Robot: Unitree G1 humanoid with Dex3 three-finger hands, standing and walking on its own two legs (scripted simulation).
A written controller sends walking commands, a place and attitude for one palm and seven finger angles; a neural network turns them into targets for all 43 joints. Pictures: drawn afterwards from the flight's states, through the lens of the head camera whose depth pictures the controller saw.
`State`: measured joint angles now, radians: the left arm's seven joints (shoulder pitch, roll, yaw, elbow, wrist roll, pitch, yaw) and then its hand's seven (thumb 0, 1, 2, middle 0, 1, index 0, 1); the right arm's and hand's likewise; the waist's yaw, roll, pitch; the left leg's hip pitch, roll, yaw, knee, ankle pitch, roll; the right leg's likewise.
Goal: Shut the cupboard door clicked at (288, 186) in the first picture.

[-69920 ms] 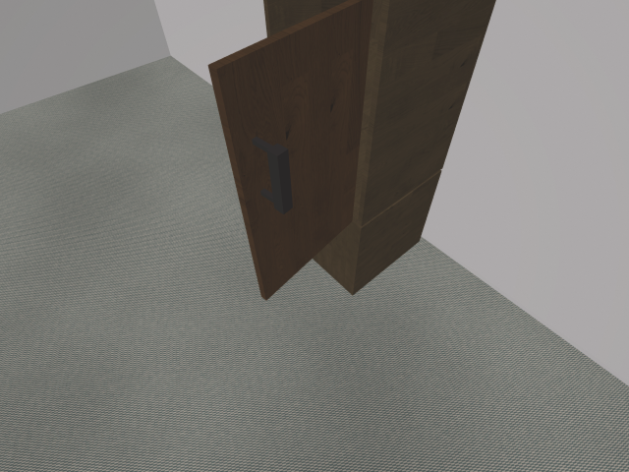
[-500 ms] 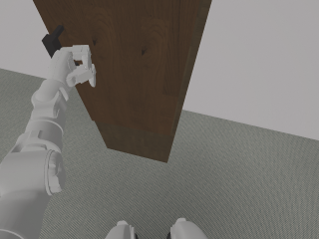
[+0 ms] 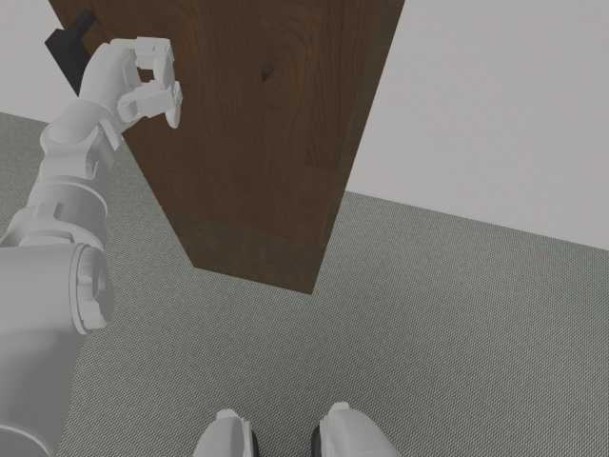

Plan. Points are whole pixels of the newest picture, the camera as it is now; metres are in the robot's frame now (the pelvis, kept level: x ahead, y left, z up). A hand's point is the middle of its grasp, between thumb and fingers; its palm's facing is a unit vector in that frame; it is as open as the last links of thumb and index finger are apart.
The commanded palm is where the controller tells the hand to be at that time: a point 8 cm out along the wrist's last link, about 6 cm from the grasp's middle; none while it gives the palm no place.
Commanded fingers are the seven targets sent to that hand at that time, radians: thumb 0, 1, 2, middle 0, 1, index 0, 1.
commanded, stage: push the door shut along its arc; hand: left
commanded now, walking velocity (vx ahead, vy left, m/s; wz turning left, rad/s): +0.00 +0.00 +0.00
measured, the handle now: (98, 75) +0.58 +0.19 +0.11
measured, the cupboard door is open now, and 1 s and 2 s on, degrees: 0 0 0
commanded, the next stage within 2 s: pull the fist back off the door in 0.28 s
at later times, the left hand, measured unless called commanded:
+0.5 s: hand (183, 92) +0.53 +0.09 +0.12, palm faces -0.13 -0.99 +0.04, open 3.1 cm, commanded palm +0.55 +0.11 +0.12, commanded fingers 0.00 0.90 0.90 -1.30 -1.50 -1.30 -1.50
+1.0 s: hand (210, 100) +0.52 +0.06 +0.12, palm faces +0.04 -1.00 -0.01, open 3.3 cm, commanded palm +0.48 +0.11 +0.12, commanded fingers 0.00 0.90 0.90 -1.30 -1.50 -1.30 -1.50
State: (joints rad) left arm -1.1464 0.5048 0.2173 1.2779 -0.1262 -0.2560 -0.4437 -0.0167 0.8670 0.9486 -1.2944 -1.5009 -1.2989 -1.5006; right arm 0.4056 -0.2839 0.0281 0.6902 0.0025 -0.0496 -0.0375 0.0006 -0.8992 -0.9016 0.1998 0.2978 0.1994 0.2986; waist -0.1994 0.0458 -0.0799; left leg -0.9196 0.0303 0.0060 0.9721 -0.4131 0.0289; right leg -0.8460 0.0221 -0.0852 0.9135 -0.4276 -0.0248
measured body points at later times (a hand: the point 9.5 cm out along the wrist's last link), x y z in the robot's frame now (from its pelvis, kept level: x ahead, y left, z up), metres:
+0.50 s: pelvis -0.02 +0.00 -0.01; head +0.11 +0.02 +0.41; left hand +0.53 +0.15 +0.12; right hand -0.02 -0.26 -0.12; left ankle +0.02 +0.10 -0.68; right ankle +0.00 -0.11 -0.68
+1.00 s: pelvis -0.01 -0.01 +0.00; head +0.10 -0.01 +0.44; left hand +0.51 +0.11 +0.12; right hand -0.06 -0.26 -0.11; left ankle +0.02 +0.10 -0.68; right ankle +0.00 -0.11 -0.68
